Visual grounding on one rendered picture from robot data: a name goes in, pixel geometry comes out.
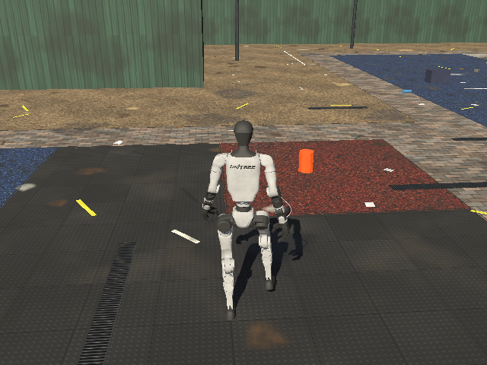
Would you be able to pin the right robot forearm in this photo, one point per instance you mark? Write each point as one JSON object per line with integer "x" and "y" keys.
{"x": 279, "y": 207}

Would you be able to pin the left robot forearm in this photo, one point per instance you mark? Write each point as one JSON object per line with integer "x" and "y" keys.
{"x": 208, "y": 199}

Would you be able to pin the right robot upper arm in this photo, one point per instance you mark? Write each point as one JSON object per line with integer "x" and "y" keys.
{"x": 270, "y": 173}

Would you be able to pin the left robot hand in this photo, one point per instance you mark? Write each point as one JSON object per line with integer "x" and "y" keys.
{"x": 210, "y": 211}

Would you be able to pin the robot left thigh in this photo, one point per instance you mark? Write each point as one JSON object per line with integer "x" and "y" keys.
{"x": 225, "y": 234}

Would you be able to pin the robot left foot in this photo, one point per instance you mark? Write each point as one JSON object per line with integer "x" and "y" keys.
{"x": 229, "y": 312}

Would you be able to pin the left robot upper arm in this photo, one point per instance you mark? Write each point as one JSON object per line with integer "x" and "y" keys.
{"x": 218, "y": 162}

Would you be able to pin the right robot hand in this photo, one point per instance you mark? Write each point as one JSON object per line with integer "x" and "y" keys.
{"x": 284, "y": 232}

